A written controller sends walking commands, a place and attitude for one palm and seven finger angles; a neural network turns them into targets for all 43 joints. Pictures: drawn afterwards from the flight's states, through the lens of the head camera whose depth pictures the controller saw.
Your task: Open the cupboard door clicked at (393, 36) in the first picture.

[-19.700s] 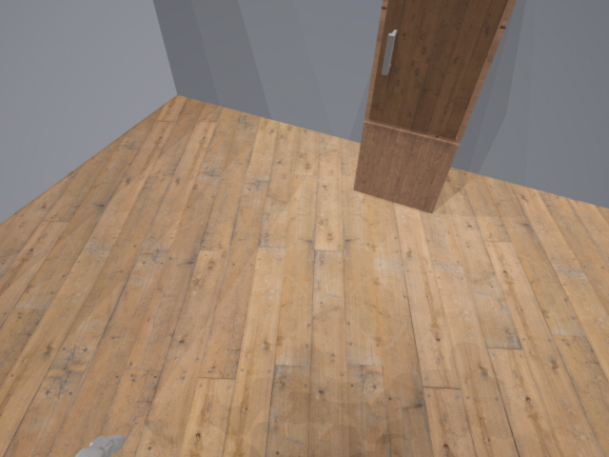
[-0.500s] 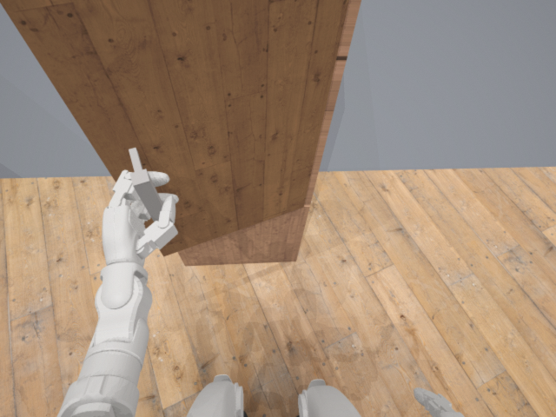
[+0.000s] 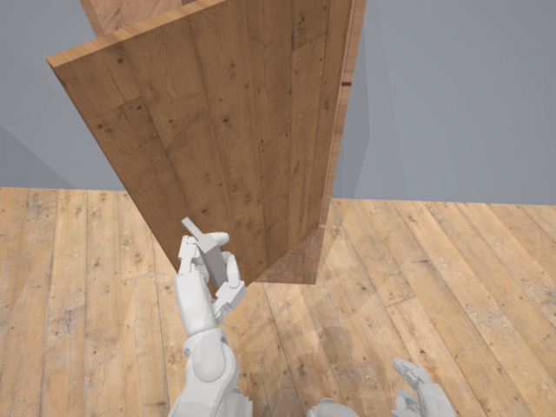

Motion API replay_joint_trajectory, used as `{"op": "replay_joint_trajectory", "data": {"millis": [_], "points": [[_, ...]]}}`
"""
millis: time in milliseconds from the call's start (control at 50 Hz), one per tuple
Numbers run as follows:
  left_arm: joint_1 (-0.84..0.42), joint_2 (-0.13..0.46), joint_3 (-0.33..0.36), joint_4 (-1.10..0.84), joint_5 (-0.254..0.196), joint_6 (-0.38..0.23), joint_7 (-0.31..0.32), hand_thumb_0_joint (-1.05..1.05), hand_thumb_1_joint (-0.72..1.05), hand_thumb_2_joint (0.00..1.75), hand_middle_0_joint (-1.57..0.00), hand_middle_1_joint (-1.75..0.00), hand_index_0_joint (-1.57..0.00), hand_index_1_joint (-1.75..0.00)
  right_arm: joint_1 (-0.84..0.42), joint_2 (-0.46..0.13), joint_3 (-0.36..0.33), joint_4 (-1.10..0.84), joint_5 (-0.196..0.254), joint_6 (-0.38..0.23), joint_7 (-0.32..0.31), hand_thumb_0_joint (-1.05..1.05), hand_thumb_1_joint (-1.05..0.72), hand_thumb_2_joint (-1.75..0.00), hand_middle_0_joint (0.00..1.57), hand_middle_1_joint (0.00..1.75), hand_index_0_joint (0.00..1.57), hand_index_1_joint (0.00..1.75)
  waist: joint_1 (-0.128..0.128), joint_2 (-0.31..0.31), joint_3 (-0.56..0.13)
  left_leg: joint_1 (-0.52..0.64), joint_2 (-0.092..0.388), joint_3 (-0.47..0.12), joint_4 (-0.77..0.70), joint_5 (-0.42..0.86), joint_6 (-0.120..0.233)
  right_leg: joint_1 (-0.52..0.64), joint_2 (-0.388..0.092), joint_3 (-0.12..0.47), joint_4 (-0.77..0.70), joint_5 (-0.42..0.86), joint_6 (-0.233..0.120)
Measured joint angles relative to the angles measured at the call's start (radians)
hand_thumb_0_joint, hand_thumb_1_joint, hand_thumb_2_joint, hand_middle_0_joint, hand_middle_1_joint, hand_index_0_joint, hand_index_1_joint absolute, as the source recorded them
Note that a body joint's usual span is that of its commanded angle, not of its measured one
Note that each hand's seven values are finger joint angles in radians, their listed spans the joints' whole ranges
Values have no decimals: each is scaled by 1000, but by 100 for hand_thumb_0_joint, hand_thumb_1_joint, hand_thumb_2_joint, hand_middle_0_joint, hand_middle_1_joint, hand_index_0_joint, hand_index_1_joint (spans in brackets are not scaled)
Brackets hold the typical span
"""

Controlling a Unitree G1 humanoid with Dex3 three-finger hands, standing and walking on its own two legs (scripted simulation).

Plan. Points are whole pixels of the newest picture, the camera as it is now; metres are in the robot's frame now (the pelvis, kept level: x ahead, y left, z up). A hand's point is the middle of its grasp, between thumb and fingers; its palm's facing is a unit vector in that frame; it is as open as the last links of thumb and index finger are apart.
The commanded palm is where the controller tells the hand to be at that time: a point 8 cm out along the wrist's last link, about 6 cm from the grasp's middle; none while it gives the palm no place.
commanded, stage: pull the door open along its arc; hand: left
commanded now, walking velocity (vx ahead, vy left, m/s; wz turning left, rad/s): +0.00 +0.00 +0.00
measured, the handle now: (206, 256) +0.34 +0.12 +0.02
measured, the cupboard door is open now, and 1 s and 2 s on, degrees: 46 50 52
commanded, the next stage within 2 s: open thumb and fingers to let go in 0.06 s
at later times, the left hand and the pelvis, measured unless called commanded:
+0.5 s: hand (248, 293) +0.29 +0.05 +0.02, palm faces +0.34 -0.94 -0.05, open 8.6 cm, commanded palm +0.24 +0.10 +0.02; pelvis +0.00 -0.02 -0.01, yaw +2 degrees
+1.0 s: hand (247, 294) +0.29 +0.05 +0.02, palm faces +0.28 -0.96 -0.04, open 15.3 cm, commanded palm +0.24 +0.10 +0.02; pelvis -0.01 +0.00 -0.01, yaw +1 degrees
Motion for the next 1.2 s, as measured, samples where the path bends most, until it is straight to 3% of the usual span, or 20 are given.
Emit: {"op": "replay_joint_trajectory", "data": {"millis": [160,260,360,680,840,1020,1100,1140,1200], "points": [[97,28,-95,-77,35,14,-3,2,69,74,-29,-130,-36,-134,-15,-5,2,-8,-1,-55,-11,2,-90,-90,19,30,20,30,-14,0,-6,4,-2,-12,-3,2,-19,1,-1,-12,11,-11,-19],[32,16,-64,-38,27,11,16,0,66,77,-33,-132,-37,-134,-46,-9,0,8,-1,-69,-26,1,-90,-90,19,30,20,30,-4,0,0,-27,-7,-24,21,0,-25,-28,-6,-26,40,-21,-27],[16,10,-38,-45,11,23,-4,0,56,74,-36,-132,-39,-132,-50,-4,-3,9,1,-63,-27,2,-91,-90,19,30,20,30,6,-4,2,-38,-10,-24,21,3,-31,-42,-10,-26,50,-24,-30],[55,15,-51,-73,10,1,-12,0,-27,40,-31,-121,-35,-121,-18,-18,-13,15,5,-67,-29,2,-91,-90,19,30,20,30,2,7,7,-49,-13,-18,32,1,-22,-52,-13,-19,55,-22,-20],[21,16,-67,-52,19,11,10,-1,-45,32,-27,-98,-30,-98,-21,-12,-7,11,5,-69,-32,2,-91,-90,19,30,20,30,2,9,7,-60,-13,-11,46,-1,-9,-60,-14,-14,60,-17,-8],[6,21,-101,-32,27,35,22,-1,-49,30,-23,-59,-25,-59,-25,3,9,-2,3,-71,-24,2,-90,-89,20,30,20,30,-1,11,2,-51,-10,-7,49,-3,4,-46,-11,-9,49,-9,2],[-5,21,-107,-25,28,43,23,-1,-50,30,-26,-50,-27,-52,-32,5,13,-1,2,-71,-21,2,-90,-89,20,30,20,30,1,9,2,-52,-10,-7,54,-4,7,-45,-10,-9,51,-7,5],[1,40,-101,-36,26,28,-44,-1,-50,30,-27,-47,-26,-50,-32,0,18,-11,7,-68,-16,2,-90,-89,20,30,20,30,-3,8,7,-58,-15,-8,60,-3,11,-50,-16,-11,59,-9,8],[8,123,-100,-54,6,-17,-247,-1,-49,30,-25,-41,-20,-44,-20,-15,13,-36,19,-58,-15,2,-90,-89,20,30,20,30,2,10,13,-74,-22,-9,79,-5,15,-64,-23,-13,78,-15,11]]}}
